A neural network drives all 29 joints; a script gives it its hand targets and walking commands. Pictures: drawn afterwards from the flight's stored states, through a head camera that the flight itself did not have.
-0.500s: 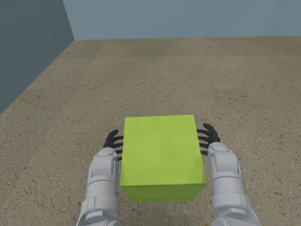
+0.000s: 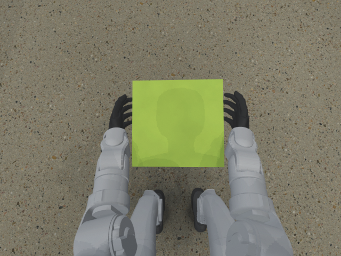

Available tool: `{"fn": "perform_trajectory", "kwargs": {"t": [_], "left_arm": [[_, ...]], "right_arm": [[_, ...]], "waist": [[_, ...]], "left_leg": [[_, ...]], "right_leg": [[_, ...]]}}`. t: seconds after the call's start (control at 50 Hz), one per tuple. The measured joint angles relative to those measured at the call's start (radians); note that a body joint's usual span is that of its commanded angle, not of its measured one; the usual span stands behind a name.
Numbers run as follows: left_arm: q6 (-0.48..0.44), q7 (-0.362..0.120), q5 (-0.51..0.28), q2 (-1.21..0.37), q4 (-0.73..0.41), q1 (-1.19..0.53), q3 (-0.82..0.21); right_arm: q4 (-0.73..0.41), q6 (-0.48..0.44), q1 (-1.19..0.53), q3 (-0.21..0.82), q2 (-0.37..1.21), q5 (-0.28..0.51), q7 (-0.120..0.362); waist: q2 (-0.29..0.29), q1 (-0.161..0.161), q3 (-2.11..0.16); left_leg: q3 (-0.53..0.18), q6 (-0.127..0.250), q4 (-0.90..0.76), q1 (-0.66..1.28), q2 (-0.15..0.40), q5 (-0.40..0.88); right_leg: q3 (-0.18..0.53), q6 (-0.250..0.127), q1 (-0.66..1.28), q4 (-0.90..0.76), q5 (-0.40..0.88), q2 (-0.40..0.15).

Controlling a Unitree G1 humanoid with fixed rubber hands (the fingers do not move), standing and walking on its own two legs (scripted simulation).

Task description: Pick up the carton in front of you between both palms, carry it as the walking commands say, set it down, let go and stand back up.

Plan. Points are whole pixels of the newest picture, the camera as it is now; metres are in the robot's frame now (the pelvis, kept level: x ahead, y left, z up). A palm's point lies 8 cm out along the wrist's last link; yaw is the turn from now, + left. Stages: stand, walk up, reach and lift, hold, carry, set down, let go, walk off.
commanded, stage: set down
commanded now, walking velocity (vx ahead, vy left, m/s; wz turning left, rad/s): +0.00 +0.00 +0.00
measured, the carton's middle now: (178, 125) +0.41 +0.00 -0.18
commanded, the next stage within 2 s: none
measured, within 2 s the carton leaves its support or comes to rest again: rests again in 1.82 s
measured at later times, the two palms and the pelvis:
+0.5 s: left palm (124, 119) +0.44 +0.17 -0.22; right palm (217, 120) +0.43 -0.12 -0.20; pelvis -0.01 +0.00 -0.13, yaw +0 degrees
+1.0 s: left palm (130, 118) +0.49 +0.18 -0.38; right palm (204, 124) +0.46 -0.11 -0.36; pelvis -0.04 +0.00 -0.25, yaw -2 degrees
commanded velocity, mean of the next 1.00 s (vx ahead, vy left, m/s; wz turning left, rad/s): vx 0.00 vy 0.00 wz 0.00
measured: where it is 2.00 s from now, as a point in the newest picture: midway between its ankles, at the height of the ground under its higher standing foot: (179, 218)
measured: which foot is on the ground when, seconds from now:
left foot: down 0.00-1.00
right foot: down 0.00-1.00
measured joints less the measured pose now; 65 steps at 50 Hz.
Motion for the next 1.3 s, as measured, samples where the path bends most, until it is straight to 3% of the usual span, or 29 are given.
{"fn": "perform_trajectory", "kwargs": {"t": [0.12,0.32,0.62,1.02,1.3], "left_arm": [[-0.006,0.031,-0.073,0.018,-0.038,-0.024,-0.045],[0.079,-0.011,-0.048,0.071,0.041,-0.145,0.0],[0.094,0.0,-0.079,0.172,0.147,-0.361,-0.055],[0.108,-0.01,-0.139,0.333,0.302,-0.673,-0.158],[0.085,0.001,-0.26,0.467,0.442,-0.885,-0.331]], "right_arm": [[-0.059,-0.01,-0.003,0.04,-0.009,0.088,-0.031],[-0.011,0.068,-0.115,-0.044,0.004,0.039,-0.012],[0.027,0.082,-0.288,-0.063,-0.038,0.086,-0.086],[0.083,0.094,-0.53,-0.097,-0.098,0.135,-0.128],[0.171,0.064,-0.676,-0.062,-0.171,0.243,-0.141]], "waist": [[-0.006,0.002,-0.139],[-0.015,0.001,-0.259],[-0.028,0.007,-0.233],[-0.04,0.008,-0.032],[-0.054,0.001,0.188]], "left_leg": [[-0.001,0.002,0.167,-0.276,-0.006,-0.056],[-0.01,0.0,0.372,-0.531,-0.01,-0.121],[-0.003,0.003,0.682,-0.873,-0.002,-0.188],[-0.009,0.013,0.983,-1.142,-0.009,-0.227],[-0.012,0.026,1.167,-1.225,-0.02,-0.262]], "right_leg": [[0.032,0.016,-0.27,0.172,-0.066,0.021],[0.02,0.017,-0.52,0.373,-0.135,0.026],[0.01,0.026,-0.86,0.677,-0.197,0.04],[-0.009,0.045,-1.113,0.965,-0.242,0.046],[-0.016,0.069,-1.176,1.14,-0.292,0.055]]}}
